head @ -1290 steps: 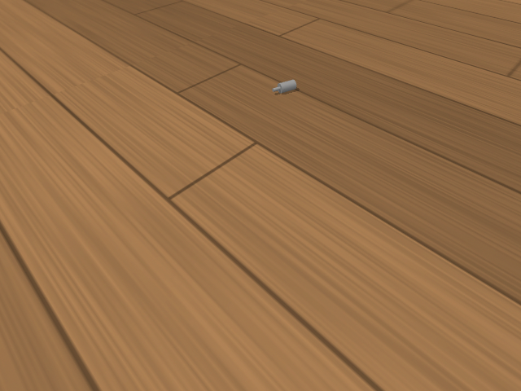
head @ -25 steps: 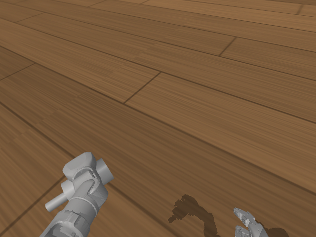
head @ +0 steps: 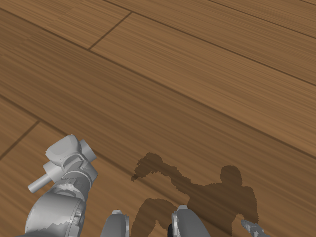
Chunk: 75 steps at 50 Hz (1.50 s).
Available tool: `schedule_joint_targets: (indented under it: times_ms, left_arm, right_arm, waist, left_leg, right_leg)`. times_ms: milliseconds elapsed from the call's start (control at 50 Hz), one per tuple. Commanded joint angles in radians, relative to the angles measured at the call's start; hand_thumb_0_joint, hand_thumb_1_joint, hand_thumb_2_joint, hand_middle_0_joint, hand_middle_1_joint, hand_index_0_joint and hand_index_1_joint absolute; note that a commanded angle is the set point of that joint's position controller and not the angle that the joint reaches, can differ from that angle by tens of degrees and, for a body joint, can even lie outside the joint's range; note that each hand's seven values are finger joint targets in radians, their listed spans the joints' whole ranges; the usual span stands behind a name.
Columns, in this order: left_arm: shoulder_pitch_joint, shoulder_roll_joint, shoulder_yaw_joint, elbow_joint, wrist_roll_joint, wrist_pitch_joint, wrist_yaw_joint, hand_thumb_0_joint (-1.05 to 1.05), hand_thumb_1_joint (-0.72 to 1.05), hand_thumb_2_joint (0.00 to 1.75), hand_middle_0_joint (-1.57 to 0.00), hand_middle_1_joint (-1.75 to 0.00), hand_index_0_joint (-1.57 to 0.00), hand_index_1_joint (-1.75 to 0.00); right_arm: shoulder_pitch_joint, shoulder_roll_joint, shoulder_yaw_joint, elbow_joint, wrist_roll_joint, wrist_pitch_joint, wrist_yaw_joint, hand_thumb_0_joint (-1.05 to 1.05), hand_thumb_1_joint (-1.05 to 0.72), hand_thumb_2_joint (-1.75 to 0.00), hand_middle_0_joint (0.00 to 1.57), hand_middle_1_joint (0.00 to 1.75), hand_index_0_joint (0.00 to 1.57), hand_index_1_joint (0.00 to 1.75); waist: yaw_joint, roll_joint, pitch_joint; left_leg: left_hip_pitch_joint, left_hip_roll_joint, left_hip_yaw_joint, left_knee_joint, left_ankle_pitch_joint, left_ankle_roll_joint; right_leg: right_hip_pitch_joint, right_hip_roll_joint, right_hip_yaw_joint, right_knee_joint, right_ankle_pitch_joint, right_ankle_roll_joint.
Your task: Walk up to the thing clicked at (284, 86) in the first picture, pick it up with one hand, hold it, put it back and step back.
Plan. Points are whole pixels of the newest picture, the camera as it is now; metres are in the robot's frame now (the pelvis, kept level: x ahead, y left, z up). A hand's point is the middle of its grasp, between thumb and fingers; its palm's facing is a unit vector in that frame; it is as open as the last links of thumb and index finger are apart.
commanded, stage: crouch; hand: left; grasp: from above
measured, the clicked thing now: (62, 167) +0.34 +0.27 -0.13
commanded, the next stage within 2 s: lower in 1.42 s
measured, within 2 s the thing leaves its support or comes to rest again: neither
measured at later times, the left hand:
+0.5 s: hand (94, 167) +0.39 +0.23 -0.34, palm faces -0.31 -0.30 -0.90, open 10.1 cm
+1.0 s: hand (99, 169) +0.41 +0.22 -0.44, palm faces -0.31 -0.30 -0.90, open 10.1 cm
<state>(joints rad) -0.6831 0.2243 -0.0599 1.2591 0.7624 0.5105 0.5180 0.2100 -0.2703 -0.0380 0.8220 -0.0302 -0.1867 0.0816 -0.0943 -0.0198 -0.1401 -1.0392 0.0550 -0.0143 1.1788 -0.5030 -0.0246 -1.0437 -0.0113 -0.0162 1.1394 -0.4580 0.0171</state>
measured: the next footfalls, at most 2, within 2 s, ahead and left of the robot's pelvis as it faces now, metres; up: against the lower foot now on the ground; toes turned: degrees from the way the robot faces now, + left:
none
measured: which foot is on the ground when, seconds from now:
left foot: down 0.00-1.00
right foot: down 0.00-1.00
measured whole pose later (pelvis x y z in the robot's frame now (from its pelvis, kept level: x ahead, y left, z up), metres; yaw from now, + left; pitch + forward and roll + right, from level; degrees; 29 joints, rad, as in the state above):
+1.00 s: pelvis -0.06 +0.00 -0.29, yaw -2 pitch +36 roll -4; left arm -1.10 0.49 0.20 1.58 0.84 0.32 0.55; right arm 0.15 -0.29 0.00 0.87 -0.15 -0.24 0.20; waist -0.25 0.05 -0.12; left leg -2.17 0.03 -0.09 2.22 -0.69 -0.03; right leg -2.16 -0.02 -0.02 2.15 -0.63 0.03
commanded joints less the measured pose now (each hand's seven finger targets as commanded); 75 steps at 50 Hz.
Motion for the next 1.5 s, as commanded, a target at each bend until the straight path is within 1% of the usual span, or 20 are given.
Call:
schedule_joint_targets:
  times_ms: [0, 120, 160, 260, 400, 440, 480, 620, 640, 800, 820, 900, 920, 940, 1140, 1180, 1240, 1300, 1340, 1480]
  left_arm:
    - [-0.459, 0.16, 0.05, -0.061, 0.001, -0.014, 0.114, 0.0, 0.42, 0.66, -0.91, -0.57, -0.9, -0.58]
    - [-0.532, 0.258, 0.126, 0.014, -0.019, -0.031, 0.136, 0.0, 0.55, 0.76, -1.0, -0.63, -0.99, -0.64]
    - [-0.563, 0.325, 0.155, 0.024, -0.007, -0.041, 0.131, 0.0, 0.58, 0.76, -1.02, -0.63, -1.01, -0.64]
    - [-0.603, 0.378, 0.165, -0.023, 0.023, -0.1, 0.078, 0.0, 0.6, 0.64, -1.02, -0.57, -1.03, -0.56]
    - [-0.614, 0.359, 0.156, 0.03, 0.042, -0.145, 0.054, 0.0, 0.55, 0.58, -0.99, -0.55, -1.0, -0.53]
    - [-0.674, 0.376, 0.164, -0.003, 0.048, -0.158, 0.059, 0.0, 0.54, 0.57, -0.97, -0.56, -0.98, -0.54]
    - [-0.646, 0.355, 0.158, 0.034, 0.058, -0.154, 0.06, 0.0, 0.51, 0.59, -0.96, -0.56, -0.97, -0.55]
    - [-0.664, 0.414, 0.192, 0.068, 0.111, -0.161, 0.075, 0.0, 0.54, 0.64, -1.0, -0.57, -1.0, -0.56]
    - [-0.714, 0.424, 0.199, 0.017, 0.108, -0.165, 0.08, 0.0, 0.53, 0.63, -0.99, -0.56, -0.99, -0.56]
    - [-0.767, 0.4, 0.207, 0.139, 0.081, -0.161, 0.098, 0.0, 0.46, 0.65, -0.94, -0.59, -0.94, -0.59]
    - [-0.77, 0.43, 0.223, 0.144, 0.083, -0.168, 0.098, 0.0, 0.46, 0.67, -0.95, -0.58, -0.94, -0.59]
    - [-0.791, 0.477, 0.232, 0.172, 0.102, -0.182, 0.081, 0.0, 0.51, 0.66, -0.96, -0.63, -0.97, -0.62]
    - [-0.768, 0.461, 0.225, 0.208, 0.105, -0.184, 0.072, 0.0, 0.52, 0.67, -0.96, -0.64, -0.97, -0.63]
    - [-0.801, 0.512, 0.242, 0.164, 0.111, -0.194, 0.071, 0.0, 0.53, 0.66, -0.98, -0.63, -0.99, -0.62]
    - [-0.825, 0.543, 0.26, 0.269, 0.14, -0.225, 0.09, 0.0, 0.57, 0.69, -1.01, -0.64, -1.02, -0.63]
    - [-0.852, 0.563, 0.266, 0.268, 0.147, -0.235, 0.088, 0.0, 0.57, 0.66, -1.0, -0.63, -1.01, -0.62]
    - [-0.857, 0.582, 0.279, 0.26, 0.152, -0.243, 0.099, 0.0, 0.57, 0.69, -1.02, -0.61, -1.02, -0.61]
    - [-0.859, 0.54, 0.265, 0.308, 0.161, -0.241, 0.114, 0.0, 0.62, 0.66, -1.06, -0.61, -1.06, -0.6]
    - [-0.89, 0.559, 0.276, 0.293, 0.174, -0.247, 0.124, 0.0, 0.64, 0.69, -1.07, -0.61, -1.07, -0.61]
    - [-0.862, 0.568, 0.292, 0.331, 0.158, -0.244, 0.137, 0.0, 0.67, 0.71, -1.12, -0.6, -1.11, -0.61]
  right_arm:
    - [0.052, -0.132, -0.041, -0.066, -0.007, -0.021, 0.023, 0.0, -0.88, -0.89, 0.2, 0.3, 0.2, 0.3]
    - [0.056, -0.155, -0.045, -0.032, -0.026, -0.021, 0.039, 0.0, -0.88, -0.89, 0.2, 0.3, 0.2, 0.3]
    - [0.058, -0.155, -0.04, -0.022, -0.033, -0.02, 0.039, 0.0, -0.88, -0.89, 0.2, 0.3, 0.2, 0.3]
    - [0.054, -0.133, -0.028, -0.014, -0.043, -0.021, 0.039, 0.0, -0.88, -0.89, 0.2, 0.3, 0.2, 0.3]
    - [0.09, -0.157, -0.023, 0.011, -0.059, -0.034, 0.043, 0.0, -0.88, -0.89, 0.2, 0.3, 0.2, 0.3]
    - [0.096, -0.163, -0.022, 0.012, -0.062, -0.039, 0.044, 0.0, -0.88, -0.89, 0.2, 0.3, 0.2, 0.3]
    - [0.103, -0.172, -0.021, 0.018, -0.065, -0.042, 0.049, 0.0, -0.88, -0.89, 0.2, 0.3, 0.2, 0.3]
    - [0.123, -0.196, -0.014, 0.019, -0.078, -0.042, 0.068, 0.0, -0.89, -0.9, 0.2, 0.3, 0.2, 0.3]
    - [0.125, -0.196, -0.019, 0.017, -0.079, -0.043, 0.069, 0.0, -0.89, -0.9, 0.2, 0.3, 0.2, 0.3]
    - [0.14, -0.21, -0.026, 0.039, -0.101, -0.062, 0.096, 0.0, -0.89, -0.9, 0.2, 0.3, 0.2, 0.3]
    - [0.146, -0.22, -0.025, 0.037, -0.1, -0.064, 0.099, 0.0, -0.89, -0.9, 0.2, 0.3, 0.2, 0.3]
    - [0.146, -0.218, -0.021, 0.042, -0.111, -0.068, 0.111, 0.0, -0.89, -0.9, 0.2, 0.3, 0.2, 0.3]
    - [0.153, -0.216, -0.019, 0.043, -0.113, -0.068, 0.116, 0.0, -0.89, -0.9, 0.2, 0.3, 0.2, 0.3]
    - [0.144, -0.225, -0.021, 0.045, -0.113, -0.071, 0.117, 0.0, -0.89, -0.9, 0.2, 0.3, 0.2, 0.3]
    - [0.163, -0.227, -0.009, 0.069, -0.129, -0.088, 0.135, 0.0, -0.89, -0.9, 0.2, 0.3, 0.2, 0.3]
    - [0.172, -0.234, -0.007, 0.075, -0.134, -0.095, 0.14, 0.0, -0.89, -0.9, 0.2, 0.3, 0.2, 0.3]
    - [0.18, -0.244, -0.004, 0.081, -0.136, -0.101, 0.15, 0.0, -0.9, -0.9, 0.2, 0.3, 0.2, 0.3]
    - [0.187, -0.246, 0.002, 0.09, -0.141, -0.102, 0.158, 0.0, -0.9, -0.9, 0.2, 0.3, 0.2, 0.3]
    - [0.204, -0.254, 0.002, 0.095, -0.143, -0.104, 0.167, 0.0, -0.9, -0.9, 0.2, 0.3, 0.2, 0.3]
    - [0.217, -0.255, 0.005, 0.1, -0.151, -0.105, 0.191, 0.0, -0.9, -0.9, 0.2, 0.3, 0.2, 0.3]
  waist:
    - [-0.021, 0.145, -0.519]
    - [-0.047, 0.153, -0.664]
    - [-0.052, 0.155, -0.698]
    - [-0.088, 0.184, -0.727]
    - [-0.142, 0.173, -0.669]
    - [-0.14, 0.21, -0.714]
    - [-0.142, 0.228, -0.699]
    - [-0.136, 0.294, -0.739]
    - [-0.134, 0.315, -0.772]
    - [-0.182, 0.272, -0.685]
    - [-0.171, 0.279, -0.678]
    - [-0.187, 0.252, -0.678]
    - [-0.19, 0.235, -0.647]
    - [-0.173, 0.251, -0.68]
    - [-0.202, 0.228, -0.634]
    - [-0.211, 0.238, -0.625]
    - [-0.192, 0.273, -0.641]
    - [-0.214, 0.305, -0.627]
    - [-0.217, 0.323, -0.626]
    - [-0.217, 0.309, -0.647]
  left_leg:
    - [0.032, -0.041, 0.019, 0.048, 0.24, -0.011]
    - [-0.171, -0.041, 0.012, 0.208, 0.17, 0.0]
    - [-0.233, -0.043, 0.015, 0.262, 0.118, 0.01]
    - [-0.36, -0.043, 0.01, 0.388, 0.019, 0.026]
    - [-0.477, -0.04, -0.013, 0.505, -0.047, 0.033]
    - [-0.481, -0.04, -0.012, 0.531, -0.029, 0.03]
    - [-0.472, -0.038, -0.016, 0.559, 0.003, 0.023]
    - [-0.495, -0.043, -0.012, 0.652, 0.089, 0.016]
    - [-0.491, -0.043, -0.012, 0.66, 0.087, 0.016]
    - [-0.621, -0.045, 0.0, 0.746, 0.025, 0.028]
    - [-0.646, -0.046, 0.004, 0.758, 0.022, 0.029]
    - [-0.698, -0.053, 0.013, 0.804, -0.001, 0.038]
    - [-0.72, -0.052, 0.017, 0.815, -0.008, 0.039]
    - [-0.722, -0.055, 0.018, 0.821, -0.016, 0.041]
    - [-0.817, -0.058, 0.021, 0.885, -0.083, 0.048]
    - [-0.819, -0.06, 0.019, 0.898, -0.078, 0.049]
    - [-0.803, -0.057, 0.01, 0.9, -0.067, 0.042]
    - [-0.776, -0.055, -0.002, 0.909, -0.055, 0.032]
    - [-0.779, -0.055, -0.006, 0.91, -0.038, 0.03]
    - [-0.812, -0.057, 0.005, 0.948, -0.009, 0.037]
  right_leg:
    - [0.011, 0.044, -0.029, 0.085, 0.218, -0.06]
    - [-0.105, 0.037, -0.039, 0.245, 0.168, -0.055]
    - [-0.134, 0.037, -0.038, 0.278, 0.122, -0.049]
    - [-0.257, 0.036, -0.036, 0.367, 0.004, -0.045]
    - [-0.46, 0.026, -0.056, 0.467, -0.063, -0.039]
    - [-0.476, 0.026, -0.061, 0.508, -0.036, -0.041]
    - [-0.526, 0.02, -0.071, 0.553, 0.0, -0.045]
    - [-0.597, 0.013, -0.079, 0.675, 0.088, -0.049]
    - [-0.609, 0.014, -0.08, 0.685, 0.085, -0.049]
    - [-0.685, 0.015, -0.079, 0.734, 0.034, -0.039]
    - [-0.685, 0.014, -0.076, 0.741, 0.03, -0.039]
    - [-0.684, 0.017, -0.073, 0.765, 0.003, -0.035]
    - [-0.681, 0.019, -0.072, 0.766, -0.003, -0.033]
    - [-0.69, 0.021, -0.069, 0.774, -0.018, -0.035]
    - [-0.764, 0.028, -0.08, 0.824, -0.09, -0.034]
    - [-0.782, 0.025, -0.081, 0.836, -0.082, -0.033]
    - [-0.805, 0.024, -0.093, 0.867, -0.071, -0.038]
    - [-0.848, 0.022, -0.106, 0.9, -0.049, -0.043]
    - [-0.849, 0.022, -0.109, 0.908, -0.031, -0.044]
    - [-0.813, 0.025, -0.111, 0.919, -0.01, -0.041]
